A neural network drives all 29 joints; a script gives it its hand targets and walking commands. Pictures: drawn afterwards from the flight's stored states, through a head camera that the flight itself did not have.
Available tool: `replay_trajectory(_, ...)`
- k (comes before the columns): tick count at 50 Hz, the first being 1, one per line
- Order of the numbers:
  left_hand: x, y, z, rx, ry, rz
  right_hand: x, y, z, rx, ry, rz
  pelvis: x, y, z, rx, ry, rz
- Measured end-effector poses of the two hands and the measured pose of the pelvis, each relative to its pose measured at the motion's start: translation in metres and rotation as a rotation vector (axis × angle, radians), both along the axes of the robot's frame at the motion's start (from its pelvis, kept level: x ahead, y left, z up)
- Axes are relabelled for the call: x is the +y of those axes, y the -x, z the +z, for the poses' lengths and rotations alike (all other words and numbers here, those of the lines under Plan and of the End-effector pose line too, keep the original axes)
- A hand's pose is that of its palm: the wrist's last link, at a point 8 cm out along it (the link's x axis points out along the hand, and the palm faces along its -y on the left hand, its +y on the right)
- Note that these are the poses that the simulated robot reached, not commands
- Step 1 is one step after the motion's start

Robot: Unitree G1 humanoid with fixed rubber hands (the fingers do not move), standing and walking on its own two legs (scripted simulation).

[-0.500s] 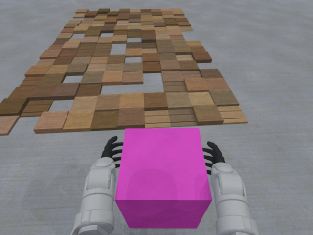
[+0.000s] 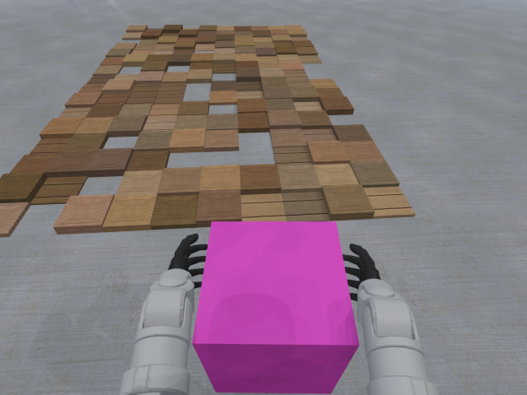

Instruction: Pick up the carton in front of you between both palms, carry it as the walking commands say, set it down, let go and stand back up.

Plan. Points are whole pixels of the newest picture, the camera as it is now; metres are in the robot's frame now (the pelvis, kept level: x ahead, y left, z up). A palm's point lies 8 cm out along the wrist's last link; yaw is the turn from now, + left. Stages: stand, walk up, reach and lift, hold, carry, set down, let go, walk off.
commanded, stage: hold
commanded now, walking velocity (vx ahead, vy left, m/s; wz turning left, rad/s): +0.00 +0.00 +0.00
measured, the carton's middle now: (273, 310) +0.28 +0.00 -0.04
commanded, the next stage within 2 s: carry in 1.34 s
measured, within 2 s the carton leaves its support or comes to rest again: neither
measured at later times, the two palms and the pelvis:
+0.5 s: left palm (179, 276) +0.28 +0.15 +0.06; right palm (373, 286) +0.28 -0.15 +0.05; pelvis -0.02 -0.01 +0.00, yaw +0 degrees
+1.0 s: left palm (178, 274) +0.29 +0.15 +0.05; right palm (369, 285) +0.28 -0.15 +0.05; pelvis +0.00 +0.00 +0.00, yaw +0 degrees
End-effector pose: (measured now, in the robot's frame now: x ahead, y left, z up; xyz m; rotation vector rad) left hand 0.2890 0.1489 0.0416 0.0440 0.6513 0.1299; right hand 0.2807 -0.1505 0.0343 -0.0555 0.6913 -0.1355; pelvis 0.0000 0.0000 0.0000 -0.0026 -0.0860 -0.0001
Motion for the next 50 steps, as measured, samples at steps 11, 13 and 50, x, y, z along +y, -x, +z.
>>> replay_trajectory(11, 0.002, 0.008, 0.017, -0.018, 0.007, 0.018, 0.002, 0.005, 0.015, -0.016, -0.013, 0.004, 0.0, 0.008, 0.0, -0.037, -0.002, -0.001)
replay_trajectory(13, 0.002, 0.01, 0.013, -0.001, 0.011, 0.023, 0.002, 0.006, 0.012, 0.001, -0.014, 0.004, -0.001, 0.011, -0.001, -0.039, -0.002, 0.0)
replay_trajectory(50, 0.001, 0.001, 0.013, -0.005, 0.002, 0.006, 0.001, 0.0, 0.012, -0.001, 0.0, 0.003, -0.001, 0.001, 0.001, -0.028, 0.0, 0.002)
